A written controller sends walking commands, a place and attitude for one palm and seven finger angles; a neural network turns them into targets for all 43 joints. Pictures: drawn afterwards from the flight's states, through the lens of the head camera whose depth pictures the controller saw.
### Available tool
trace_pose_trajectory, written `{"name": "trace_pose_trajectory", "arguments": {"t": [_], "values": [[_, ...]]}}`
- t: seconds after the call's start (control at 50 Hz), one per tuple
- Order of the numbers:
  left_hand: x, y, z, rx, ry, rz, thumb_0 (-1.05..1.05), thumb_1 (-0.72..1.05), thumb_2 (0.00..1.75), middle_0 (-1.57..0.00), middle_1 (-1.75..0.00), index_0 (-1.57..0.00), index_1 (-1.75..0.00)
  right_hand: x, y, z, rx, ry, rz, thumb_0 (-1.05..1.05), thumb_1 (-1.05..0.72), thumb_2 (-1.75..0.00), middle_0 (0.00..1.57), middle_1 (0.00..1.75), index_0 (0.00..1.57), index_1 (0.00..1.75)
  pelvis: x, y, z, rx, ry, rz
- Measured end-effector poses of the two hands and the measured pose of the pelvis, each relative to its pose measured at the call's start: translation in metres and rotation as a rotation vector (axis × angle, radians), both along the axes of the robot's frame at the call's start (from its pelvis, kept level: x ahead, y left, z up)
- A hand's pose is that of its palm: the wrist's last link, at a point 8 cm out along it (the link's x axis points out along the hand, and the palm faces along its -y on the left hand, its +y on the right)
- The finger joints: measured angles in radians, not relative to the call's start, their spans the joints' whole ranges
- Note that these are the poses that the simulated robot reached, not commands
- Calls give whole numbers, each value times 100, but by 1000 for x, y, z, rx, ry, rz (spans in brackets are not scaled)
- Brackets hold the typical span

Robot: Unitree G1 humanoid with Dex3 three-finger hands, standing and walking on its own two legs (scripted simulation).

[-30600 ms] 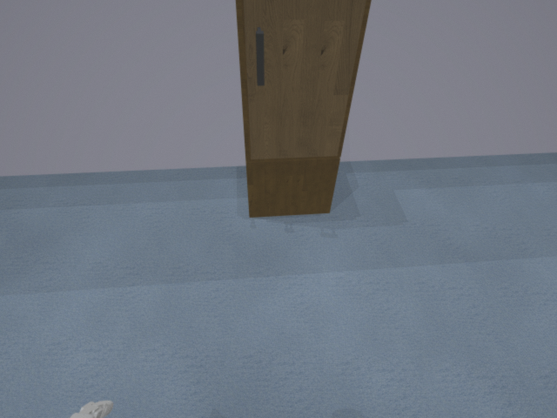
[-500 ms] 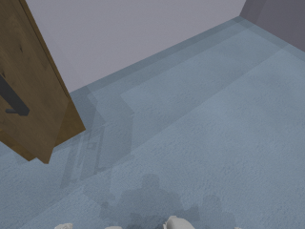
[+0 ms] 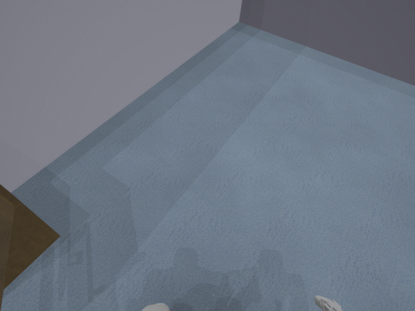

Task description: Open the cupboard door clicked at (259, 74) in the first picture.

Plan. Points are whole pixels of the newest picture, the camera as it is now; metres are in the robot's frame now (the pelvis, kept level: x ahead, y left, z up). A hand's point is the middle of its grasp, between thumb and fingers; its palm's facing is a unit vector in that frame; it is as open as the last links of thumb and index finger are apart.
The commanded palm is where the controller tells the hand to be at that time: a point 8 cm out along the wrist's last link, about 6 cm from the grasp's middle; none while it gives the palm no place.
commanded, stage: walk to a spot facing it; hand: left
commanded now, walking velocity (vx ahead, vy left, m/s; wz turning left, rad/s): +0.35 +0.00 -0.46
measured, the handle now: out of the picture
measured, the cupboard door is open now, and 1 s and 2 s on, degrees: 52 52 52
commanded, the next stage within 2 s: turn to face it in 1.30 s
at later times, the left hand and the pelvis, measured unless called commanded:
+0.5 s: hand (175, 211) +0.36 +0.11 -0.16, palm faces -0.24 -0.95 -0.22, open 7.4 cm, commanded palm none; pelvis +0.20 -0.05 +0.00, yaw -12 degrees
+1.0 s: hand (206, 153) +0.57 +0.04 -0.16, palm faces -0.32 -0.93 -0.19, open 7.4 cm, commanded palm none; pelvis +0.43 -0.11 +0.00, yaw -19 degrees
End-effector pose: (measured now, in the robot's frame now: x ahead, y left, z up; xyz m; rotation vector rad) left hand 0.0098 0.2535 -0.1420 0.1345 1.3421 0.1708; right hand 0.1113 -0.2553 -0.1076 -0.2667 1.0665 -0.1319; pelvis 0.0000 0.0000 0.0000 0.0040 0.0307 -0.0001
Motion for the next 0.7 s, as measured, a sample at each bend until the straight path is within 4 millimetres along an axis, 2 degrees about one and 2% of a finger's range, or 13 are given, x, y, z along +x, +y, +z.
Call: {"name": "trace_pose_trajectory", "arguments": {"t": [0.04, 0.08, 0.18, 0.24, 0.32, 0.36, 0.4, 0.46, 0.56, 0.64, 0.7], "values": [[17, 7, -10, -11, 20, -22, 0, 90, 90, -21, -30, -20, -30, 9, 5, -4, -18, -38, -16, 0, -90, -90, 20, 30, 20, 30, 14, 8, -8, -16, 1, -27], [43, 10, -10, -15, 19, -54, 0, 91, 90, -20, -30, -20, -30, 6, 9, -3, -19, -23, -43, 0, -90, -90, 20, 30, 20, 30, 28, 10, -6, -14, -5, -54], [139, 3, 6, -29, -93, -136, 1, 91, 90, -20, -30, -20, -29, -29, 14, -2, 3, 148, -121, 0, -90, -90, 20, 30, 20, 30, 62, 6, 8, -26, 8, -91], [201, -14, 16, -34, -159, -206, 1, 91, 90, -20, -30, -20, -29, -52, 14, -5, 30, 258, -191, 0, -90, -90, 20, 30, 20, 30, 85, 0, 11, -29, 15, -123], [282, -47, 22, -25, -220, -315, 0, 91, 90, -20, -30, -20, -29, -75, 7, -16, 71, 371, -301, 0, -90, -90, 20, 30, 21, 30, 121, -17, 4, -18, 12, -167], [320, -65, 19, -13, -267, -355, 0, 91, 90, -20, -30, -20, -29, -80, 0, -27, 90, 420, -342, 0, -90, -90, 20, 30, 21, 30, 142, -30, -7, -5, 6, -174], [346, -78, 14, 1, -316, -359, 0, 91, 90, -20, -30, -20, -29, -74, -9, -37, 104, 461, -372, 0, -90, -90, 20, 30, 20, 30, 158, -41, -16, 5, -4, -190], [357, -90, 14, 2, -286, -347, 0, 91, 90, -20, -30, -20, -29, -36, -23, -38, 101, 434, -392, 1, -90, -90, 20, 30, 20, 30, 182, -48, -11, -16, -15, -200], [353, -101, 9, -24, -143, -333, 0, 91, 90, -20, -30, -20, -29, 67, -43, -21, 84, 253, -375, 1, -91, -90, 20, 30, 20, 30, 227, -57, 4, -6, -1, -232], [356, -91, 0, -33, -55, -287, 0, 93, 90, -20, -30, -20, -30, 150, -49, -14, 73, 127, -332, 0, -91, -90, 20, 30, 20, 30, 269, -59, 4, -12, -4, -252], [365, -80, -14, -36, 4, -262, 0, 93, 90, -21, -30, -20, -30, 204, -51, -18, 53, 51, -306, 0, -90, -90, 20, 30, 20, 30, 305, -55, -7, -28, -11, -269]]}}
